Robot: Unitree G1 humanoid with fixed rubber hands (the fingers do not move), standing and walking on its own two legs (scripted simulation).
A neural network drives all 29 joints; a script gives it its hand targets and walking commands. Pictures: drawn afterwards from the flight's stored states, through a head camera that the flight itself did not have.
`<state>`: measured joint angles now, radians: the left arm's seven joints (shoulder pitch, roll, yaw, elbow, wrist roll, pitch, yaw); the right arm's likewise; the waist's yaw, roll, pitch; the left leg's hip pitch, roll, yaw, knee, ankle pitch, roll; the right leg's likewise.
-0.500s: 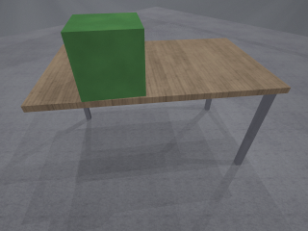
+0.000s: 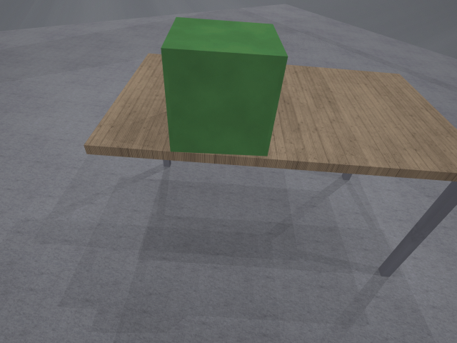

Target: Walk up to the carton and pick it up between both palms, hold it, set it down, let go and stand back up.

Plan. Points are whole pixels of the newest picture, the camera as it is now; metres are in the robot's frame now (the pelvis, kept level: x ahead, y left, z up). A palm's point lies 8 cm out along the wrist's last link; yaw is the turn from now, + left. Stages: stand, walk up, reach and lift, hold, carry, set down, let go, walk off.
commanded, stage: walk up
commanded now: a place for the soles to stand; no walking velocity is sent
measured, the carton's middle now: (222, 87) +0.81 +0.00 +0.11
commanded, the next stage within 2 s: none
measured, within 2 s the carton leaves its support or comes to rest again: neither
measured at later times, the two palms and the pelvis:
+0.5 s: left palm (124, 331) +0.21 +0.19 -0.11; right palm out of the picture +0.15 -0.26 -0.11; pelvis +0.12 -0.03 +0.02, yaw -1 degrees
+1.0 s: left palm (102, 341) +0.20 +0.23 -0.12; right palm (336, 311) +0.24 -0.24 -0.10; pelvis +0.15 -0.01 +0.02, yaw +4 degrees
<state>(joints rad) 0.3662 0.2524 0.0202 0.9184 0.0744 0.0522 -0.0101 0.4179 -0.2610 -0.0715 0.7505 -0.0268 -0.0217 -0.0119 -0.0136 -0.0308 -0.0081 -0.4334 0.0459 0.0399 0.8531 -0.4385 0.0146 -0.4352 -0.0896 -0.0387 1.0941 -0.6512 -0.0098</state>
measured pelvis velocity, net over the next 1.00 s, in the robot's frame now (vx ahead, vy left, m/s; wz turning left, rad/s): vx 0.15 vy -0.01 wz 0.07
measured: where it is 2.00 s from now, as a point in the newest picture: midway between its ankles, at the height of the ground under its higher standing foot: outside the picture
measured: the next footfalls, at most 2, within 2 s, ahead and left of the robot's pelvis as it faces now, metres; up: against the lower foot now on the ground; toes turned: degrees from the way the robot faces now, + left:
right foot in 0.24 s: +0.17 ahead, -0.15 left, +0.00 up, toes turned -7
right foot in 1.76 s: +0.38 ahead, -0.10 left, +0.00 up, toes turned +6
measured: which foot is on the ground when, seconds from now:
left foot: down 0.00-1.00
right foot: up 0.00-0.22, down 0.24-1.00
